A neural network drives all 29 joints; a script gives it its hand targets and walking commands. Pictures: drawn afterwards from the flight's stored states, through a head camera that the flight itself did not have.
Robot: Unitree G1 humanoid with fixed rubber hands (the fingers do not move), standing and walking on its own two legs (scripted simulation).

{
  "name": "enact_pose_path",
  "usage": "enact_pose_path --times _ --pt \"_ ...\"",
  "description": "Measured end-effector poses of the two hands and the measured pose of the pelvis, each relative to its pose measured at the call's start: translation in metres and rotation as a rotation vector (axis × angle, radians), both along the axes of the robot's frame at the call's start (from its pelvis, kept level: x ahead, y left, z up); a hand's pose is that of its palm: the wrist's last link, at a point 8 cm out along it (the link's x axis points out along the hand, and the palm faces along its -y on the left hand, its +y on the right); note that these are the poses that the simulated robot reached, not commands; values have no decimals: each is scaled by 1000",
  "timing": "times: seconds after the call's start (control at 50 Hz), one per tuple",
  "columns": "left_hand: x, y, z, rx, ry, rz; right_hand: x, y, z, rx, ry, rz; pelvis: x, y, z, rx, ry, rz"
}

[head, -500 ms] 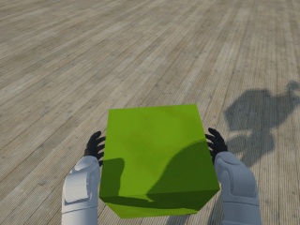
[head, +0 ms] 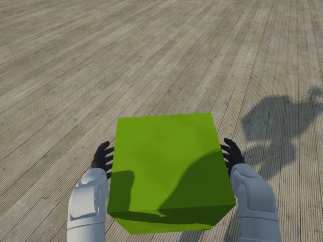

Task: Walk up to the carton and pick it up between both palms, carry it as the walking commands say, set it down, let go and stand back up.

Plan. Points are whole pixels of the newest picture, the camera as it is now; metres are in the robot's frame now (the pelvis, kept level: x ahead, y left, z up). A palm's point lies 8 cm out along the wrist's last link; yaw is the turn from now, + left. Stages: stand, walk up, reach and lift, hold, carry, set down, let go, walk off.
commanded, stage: carry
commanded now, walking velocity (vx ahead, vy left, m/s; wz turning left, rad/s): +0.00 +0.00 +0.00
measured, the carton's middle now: (167, 178) +0.29 +0.00 -0.01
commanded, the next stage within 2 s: none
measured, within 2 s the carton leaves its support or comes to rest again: neither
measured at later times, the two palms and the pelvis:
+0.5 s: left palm (107, 171) +0.26 +0.14 +0.08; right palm (252, 175) +0.24 -0.18 +0.08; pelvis -0.01 -0.01 +0.00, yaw -6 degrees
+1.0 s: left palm (231, 189) +0.22 -0.14 +0.05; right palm out of the picture +0.06 -0.42 +0.06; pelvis -0.09 -0.15 -0.02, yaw -30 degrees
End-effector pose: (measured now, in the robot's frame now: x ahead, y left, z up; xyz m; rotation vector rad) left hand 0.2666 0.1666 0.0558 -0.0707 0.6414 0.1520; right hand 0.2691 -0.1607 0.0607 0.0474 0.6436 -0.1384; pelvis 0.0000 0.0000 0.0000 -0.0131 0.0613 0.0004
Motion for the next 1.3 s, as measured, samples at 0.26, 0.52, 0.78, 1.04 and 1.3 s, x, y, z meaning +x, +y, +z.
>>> enact_pose_path --times 0.26,0.52,0.78,1.04,1.3 --pt "-1 0 -2 4 -2 -3 -1 0 -2 -2 -2 1 -2 1 0 0 1 -1" --pt "-10 -34 20 -23 30 -78 -38 -31 22 -2 30 -96 -11 -18 -2 -17 18 -119" --pt "-11 -213 6 -4 65 -322 -125 -192 -5 58 56 -379 -49 -111 -19 -25 31 -326" --pt "-54 -321 -9 -63 65 -525 -224 -273 4 -3 46 -581 -95 -163 -19 17 23 -574" --pt "-140 -488 28 -44 4 -812 -384 -379 26 -2 -13 -851 -174 -246 -9 -45 19 -834"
